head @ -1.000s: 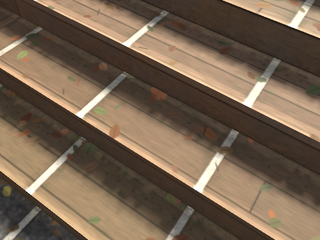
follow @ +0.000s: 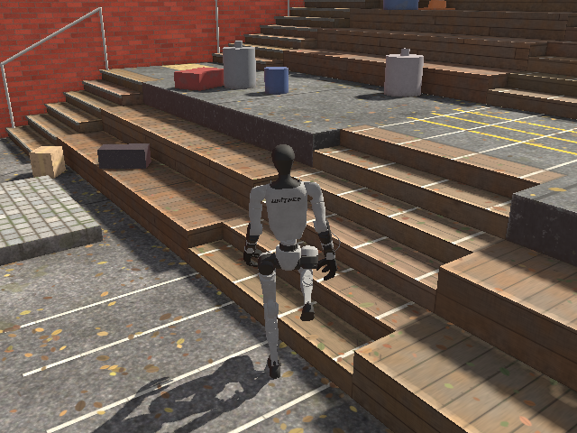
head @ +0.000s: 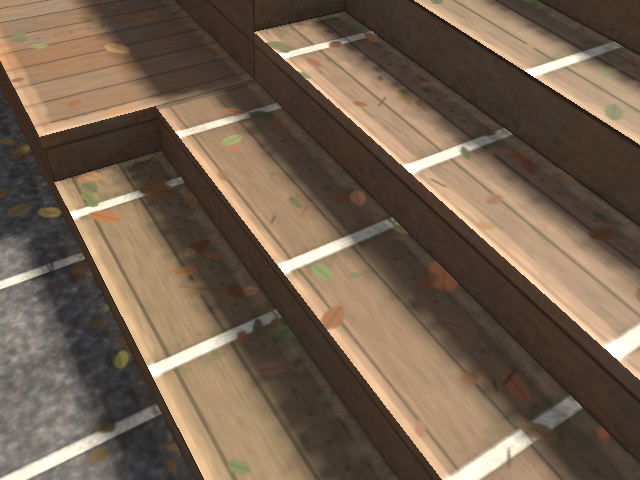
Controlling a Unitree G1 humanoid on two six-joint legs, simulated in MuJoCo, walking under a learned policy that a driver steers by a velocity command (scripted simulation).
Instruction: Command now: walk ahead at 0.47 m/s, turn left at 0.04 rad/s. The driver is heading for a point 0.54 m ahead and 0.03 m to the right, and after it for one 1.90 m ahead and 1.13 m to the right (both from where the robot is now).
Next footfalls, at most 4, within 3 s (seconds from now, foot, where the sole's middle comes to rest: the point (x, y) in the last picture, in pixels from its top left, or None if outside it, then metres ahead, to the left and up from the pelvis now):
0.24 right None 0.26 -0.09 -0.62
0.80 left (296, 450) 0.55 0.07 -0.61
1.14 right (424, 343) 0.71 -0.16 -0.47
1.54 left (348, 232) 1.00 -0.01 -0.47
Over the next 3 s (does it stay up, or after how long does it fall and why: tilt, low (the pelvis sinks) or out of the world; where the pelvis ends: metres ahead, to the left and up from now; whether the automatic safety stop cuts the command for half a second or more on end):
stays up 1.39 -0.48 0.60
